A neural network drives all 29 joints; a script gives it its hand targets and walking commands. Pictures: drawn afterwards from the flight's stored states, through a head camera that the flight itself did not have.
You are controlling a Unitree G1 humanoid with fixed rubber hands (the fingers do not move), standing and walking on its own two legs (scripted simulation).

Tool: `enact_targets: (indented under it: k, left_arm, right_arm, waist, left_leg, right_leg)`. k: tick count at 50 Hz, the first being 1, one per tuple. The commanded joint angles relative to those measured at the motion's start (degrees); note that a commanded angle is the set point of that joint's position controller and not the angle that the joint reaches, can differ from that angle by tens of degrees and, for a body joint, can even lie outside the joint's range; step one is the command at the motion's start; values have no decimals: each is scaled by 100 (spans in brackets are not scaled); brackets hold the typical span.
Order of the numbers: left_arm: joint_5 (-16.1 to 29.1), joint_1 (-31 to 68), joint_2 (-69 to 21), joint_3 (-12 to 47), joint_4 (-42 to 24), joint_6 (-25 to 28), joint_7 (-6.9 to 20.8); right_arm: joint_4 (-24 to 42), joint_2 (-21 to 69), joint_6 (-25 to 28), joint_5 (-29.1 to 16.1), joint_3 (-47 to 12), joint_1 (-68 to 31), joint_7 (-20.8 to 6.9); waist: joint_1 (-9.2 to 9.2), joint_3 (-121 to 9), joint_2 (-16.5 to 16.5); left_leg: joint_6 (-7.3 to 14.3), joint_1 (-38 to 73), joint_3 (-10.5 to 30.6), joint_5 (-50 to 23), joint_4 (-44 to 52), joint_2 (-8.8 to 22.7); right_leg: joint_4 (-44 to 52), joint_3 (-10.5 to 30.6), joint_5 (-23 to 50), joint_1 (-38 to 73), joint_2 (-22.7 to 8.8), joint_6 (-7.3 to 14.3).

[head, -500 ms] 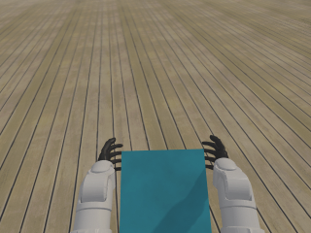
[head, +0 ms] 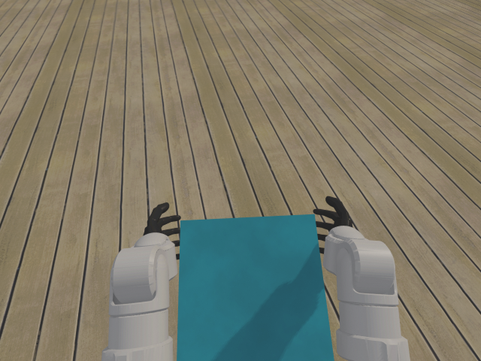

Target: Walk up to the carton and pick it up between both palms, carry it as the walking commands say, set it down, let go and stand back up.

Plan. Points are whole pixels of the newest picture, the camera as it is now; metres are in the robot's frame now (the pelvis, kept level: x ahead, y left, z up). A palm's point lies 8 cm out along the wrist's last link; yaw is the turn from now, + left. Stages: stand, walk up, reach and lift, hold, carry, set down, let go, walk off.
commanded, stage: carry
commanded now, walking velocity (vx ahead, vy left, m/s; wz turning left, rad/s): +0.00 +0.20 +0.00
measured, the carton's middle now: (250, 292) +0.27 +0.00 -0.04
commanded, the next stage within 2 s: none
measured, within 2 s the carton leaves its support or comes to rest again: neither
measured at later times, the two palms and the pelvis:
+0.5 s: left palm (100, 263) +0.26 +0.22 +0.08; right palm (295, 261) +0.26 -0.06 +0.09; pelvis -0.04 +0.09 +0.00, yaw +1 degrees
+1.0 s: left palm out of the picture +0.20 +0.33 +0.09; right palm (222, 314) +0.19 +0.04 +0.09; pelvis -0.10 +0.20 +0.00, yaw +1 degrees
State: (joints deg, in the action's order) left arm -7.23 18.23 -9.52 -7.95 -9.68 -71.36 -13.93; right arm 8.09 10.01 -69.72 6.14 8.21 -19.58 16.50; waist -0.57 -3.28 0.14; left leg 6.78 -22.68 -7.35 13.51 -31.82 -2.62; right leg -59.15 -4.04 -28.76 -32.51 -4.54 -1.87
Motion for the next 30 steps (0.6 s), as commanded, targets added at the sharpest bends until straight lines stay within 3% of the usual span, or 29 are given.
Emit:
enact_targets:
  k: [1, 5, 7, 8, 9, 10, 11, 12, 13, 16, 20, 22, 23, 24, 25, 26, 27, 28, 29, 30]
  left_arm:
    - [2691, 3309, -5809, 3945, -446, 81, 2323]
    - [2604, 2975, -5725, 3833, -276, 31, 2319]
    - [2561, 2845, -5706, 3786, -244, 35, 2347]
    - [2572, 2871, -5694, 3764, -264, 37, 2373]
    - [2540, 2792, -5614, 3687, -170, 39, 2409]
    - [2392, 2501, -5707, 3580, 45, 122, 2410]
    - [2567, 2832, -5765, 3728, -253, 134, 2421]
    - [2545, 2916, -5779, 3701, -241, 130, 2419]
    - [2471, 2957, -5736, 3649, -224, 150, 2409]
    - [2498, 3141, -5746, 3617, -482, 224, 2370]
    - [2397, 2984, -5605, 3575, -519, 230, 2318]
    - [2333, 2870, -5594, 3604, -484, 213, 2287]
    - [2302, 2820, -5598, 3618, -462, 208, 2276]
    - [2280, 2800, -5617, 3655, -488, 209, 2263]
    - [2254, 2739, -5597, 3717, -449, 194, 2255]
    - [2345, 3026, -5545, 3844, -571, 134, 2278]
    - [2392, 3121, -5654, 3925, -571, 155, 2290]
    - [2450, 3127, -5774, 3996, -537, 177, 2314]
    - [2532, 3207, -5862, 4023, -555, 190, 2339]
    - [2586, 3277, -5912, 4053, -571, 190, 2358]
  right_arm:
    - [373, 5789, -104, -2538, -3685, -2897, -2577]
    - [279, 5734, -134, -2440, -3612, -2629, -2554]
    - [184, 5733, -141, -2411, -3622, -2525, -2550]
    - [125, 5741, -129, -2421, -3632, -2522, -2545]
    - [107, 5734, -122, -2411, -3611, -2585, -2520]
    - [370, 5753, -140, -2492, -3843, -2792, -2552]
    - [395, 5809, -95, -2508, -3884, -2927, -2552]
    - [359, 5839, -85, -2521, -3914, -3048, -2564]
    - [327, 5841, -61, -2560, -3946, -3129, -2591]
    - [424, 5877, -38, -2631, -3950, -3120, -2595]
    - [396, 5822, -60, -2622, -3948, -3004, -2573]
    - [284, 5807, -80, -2597, -3902, -2845, -2599]
    - [225, 5804, -85, -2588, -3882, -2782, -2616]
    - [221, 5786, -91, -2582, -3873, -2767, -2635]
    - [146, 5764, -85, -2538, -3827, -2671, -2658]
    - [-70, 5659, -38, -2436, -3615, -2513, -2652]
    - [28, 5776, -24, -2450, -3612, -2534, -2664]
    - [58, 5787, -4, -2372, -3589, -2467, -2670]
    - [159, 5795, 16, -2314, -3609, -2500, -2660]
    - [270, 5820, 42, -2300, -3622, -2575, -2633]
  waist:
    - [83, -2061, 479]
    - [89, -2239, 725]
    - [-11, -2358, 473]
    - [-19, -2391, 233]
    - [-34, -2392, -768]
    - [-52, -1952, -1949]
    - [-60, -1830, -1385]
    - [-68, -1826, -880]
    - [-42, -1786, -609]
    - [-23, -1862, -938]
    - [-61, -1913, -1473]
    - [-17, -2001, -1482]
    - [15, -2089, -1239]
    - [12, -2253, -722]
    - [20, -2279, 170]
    - [136, -2226, 1766]
    - [120, -2327, 1779]
    - [107, -2317, 1369]
    - [86, -2284, 1064]
    - [77, -2228, 1002]
  left_leg:
    - [500, 2021, 1393, -2639, 802, 1417]
    - [556, 2175, 1494, -2954, 720, 1467]
    - [314, 1637, 1159, -2725, 423, 1293]
    - [48, 879, 1065, -2313, 202, 1159]
    - [-290, -320, 939, -617, -465, 901]
    - [-613, -1363, 418, 1114, -1251, 419]
    - [-623, -1674, 738, 1540, -2202, 370]
    - [-673, -1659, 941, 1308, -2577, 393]
    - [-728, -1638, 1070, 1056, -2605, 446]
    - [-855, -1404, 692, 923, -2189, 306]
    - [-874, -567, 211, 870, -1096, 276]
    - [-803, -67, 2, 416, -31, 222]
    - [-767, 488, -157, -164, 762, 193]
    - [-744, 1247, 95, -429, 1109, 444]
    - [-500, 1966, 1036, -2156, 1037, 1306]
    - [180, 2234, 2021, -3833, 800, 2150]
    - [506, 2231, 1929, -4351, 570, 2149]
    - [569, 2077, 1750, -4176, 528, 2075]
    - [485, 1939, 1406, -3653, 536, 1892]
    - [440, 1849, 1203, -3220, 574, 1744]
  right_leg:
    - [251, -180, -124, -151, 104, 14]
    - [1781, -314, 147, 584, 251, 177]
    - [3209, -360, 1555, 1710, -25, 230]
    - [3551, 73, 2001, 2552, -485, 305]
    - [3580, 1425, 3619, 3478, -1711, 602]
    - [3592, 2544, 5318, 3555, -2727, 1338]
    - [3571, 2268, 5526, 3380, -2628, 1531]
    - [3518, 1880, 5192, 3284, -2373, 1425]
    - [3419, 1462, 5034, 3189, -2085, 1203]
    - [3115, 708, 5425, 3141, -1555, 901]
    - [3082, 447, 5255, 2834, -1460, 746]
    - [2829, 330, 5016, 2836, -1363, 561]
    - [2555, 158, 4644, 2680, -1205, 368]
    - [2097, 13, 3851, 2237, -1029, 151]
    - [1634, -99, 1979, 1240, -763, -124]
    - [860, -511, -607, 118, -141, -314]
    - [-138, -183, -1270, 78, -13, -143]
    - [-619, 10, -1134, -30, 48, -55]
    - [-724, 16, -806, -48, 21, -39]
    - [-566, -34, -527, -74, 26, -45]
